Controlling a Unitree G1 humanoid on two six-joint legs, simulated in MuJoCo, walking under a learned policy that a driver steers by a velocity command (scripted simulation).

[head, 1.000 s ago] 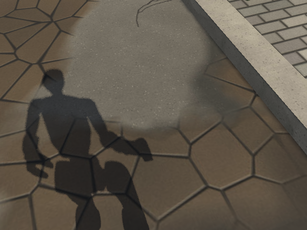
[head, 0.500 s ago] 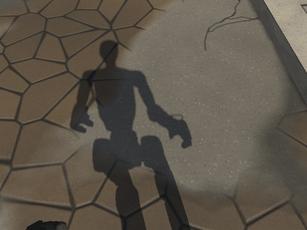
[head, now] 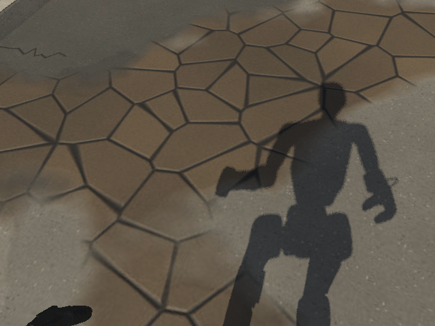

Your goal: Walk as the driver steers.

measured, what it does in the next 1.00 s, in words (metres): walks ahead, turning right: left foot, then right foot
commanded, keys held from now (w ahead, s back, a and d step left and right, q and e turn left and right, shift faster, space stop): shift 0.34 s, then e+shift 0.24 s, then w+e+shift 0.42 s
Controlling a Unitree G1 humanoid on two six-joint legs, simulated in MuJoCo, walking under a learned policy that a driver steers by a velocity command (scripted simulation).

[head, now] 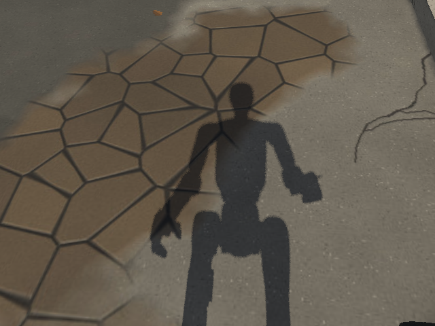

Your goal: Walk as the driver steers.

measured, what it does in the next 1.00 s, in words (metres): walks ahead: left foot, then right foot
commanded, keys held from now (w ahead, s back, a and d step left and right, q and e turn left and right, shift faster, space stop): w+e+shift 0.14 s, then w+shift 0.14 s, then w+q+shift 0.72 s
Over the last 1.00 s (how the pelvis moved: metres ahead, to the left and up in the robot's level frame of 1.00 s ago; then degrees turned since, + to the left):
0.13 -0.08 0.00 -20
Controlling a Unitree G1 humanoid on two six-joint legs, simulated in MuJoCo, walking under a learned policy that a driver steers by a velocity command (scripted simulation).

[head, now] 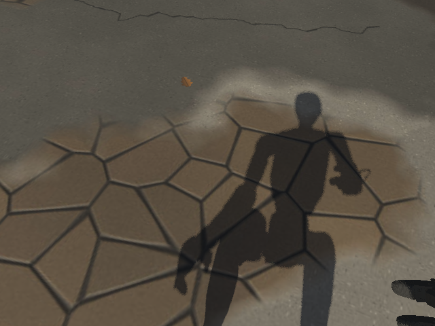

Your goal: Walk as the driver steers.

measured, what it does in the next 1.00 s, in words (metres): walks ahead, turning left: left foot, then right foot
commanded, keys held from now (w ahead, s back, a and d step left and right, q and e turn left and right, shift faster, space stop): w+q+shift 0.46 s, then w+shift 0.20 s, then e+shift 0.34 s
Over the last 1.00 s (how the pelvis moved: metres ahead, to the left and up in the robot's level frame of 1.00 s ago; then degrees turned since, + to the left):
0.82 -0.13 -0.02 13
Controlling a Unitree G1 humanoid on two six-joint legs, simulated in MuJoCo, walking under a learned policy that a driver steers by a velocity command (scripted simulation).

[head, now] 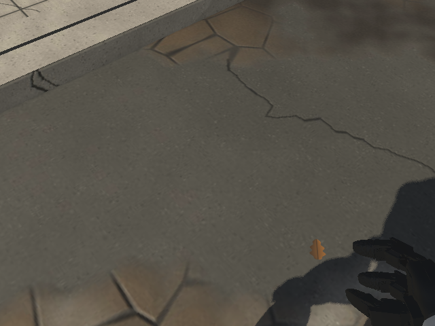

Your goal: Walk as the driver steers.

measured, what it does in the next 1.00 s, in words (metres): walks ahead, turning right: right foot, then left foot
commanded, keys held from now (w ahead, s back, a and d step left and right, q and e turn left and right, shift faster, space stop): e+shift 0.86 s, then shift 0.14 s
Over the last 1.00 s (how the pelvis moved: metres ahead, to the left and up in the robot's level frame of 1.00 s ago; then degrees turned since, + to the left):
0.77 0.21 0.01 26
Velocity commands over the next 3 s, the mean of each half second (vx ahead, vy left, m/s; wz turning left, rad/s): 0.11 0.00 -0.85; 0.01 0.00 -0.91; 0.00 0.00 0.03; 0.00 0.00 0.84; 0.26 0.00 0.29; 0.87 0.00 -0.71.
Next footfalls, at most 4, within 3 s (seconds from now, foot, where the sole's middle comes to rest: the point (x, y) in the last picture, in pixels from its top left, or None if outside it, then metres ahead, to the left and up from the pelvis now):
0.36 right None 0.12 -0.15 -0.76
0.78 left None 0.26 0.02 -0.76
1.18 right None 0.03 -0.12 -0.76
1.62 left None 0.22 0.02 -0.76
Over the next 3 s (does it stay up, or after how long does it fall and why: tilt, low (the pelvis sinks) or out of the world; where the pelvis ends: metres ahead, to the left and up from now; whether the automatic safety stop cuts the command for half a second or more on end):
stays up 0.50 -0.19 -0.03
